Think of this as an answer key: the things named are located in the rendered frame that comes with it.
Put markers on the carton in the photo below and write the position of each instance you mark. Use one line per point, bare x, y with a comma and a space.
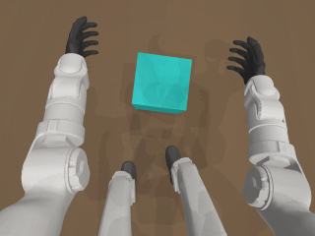
161, 83

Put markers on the robot left hand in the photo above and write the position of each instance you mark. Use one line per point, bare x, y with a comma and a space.
76, 44

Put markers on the robot right upper arm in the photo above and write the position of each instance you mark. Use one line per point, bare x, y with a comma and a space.
282, 197

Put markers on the robot right forearm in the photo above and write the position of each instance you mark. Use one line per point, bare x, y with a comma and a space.
269, 143

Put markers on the right robot shin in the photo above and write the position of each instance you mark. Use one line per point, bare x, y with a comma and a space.
183, 160

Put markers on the robot right hand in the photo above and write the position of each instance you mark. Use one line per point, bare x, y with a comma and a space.
253, 64

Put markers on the robot left upper arm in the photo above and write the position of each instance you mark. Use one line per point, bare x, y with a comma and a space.
52, 176

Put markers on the robot right foot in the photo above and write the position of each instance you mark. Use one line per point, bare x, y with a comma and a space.
171, 155

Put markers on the robot left forearm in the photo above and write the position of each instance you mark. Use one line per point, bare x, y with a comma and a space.
65, 107

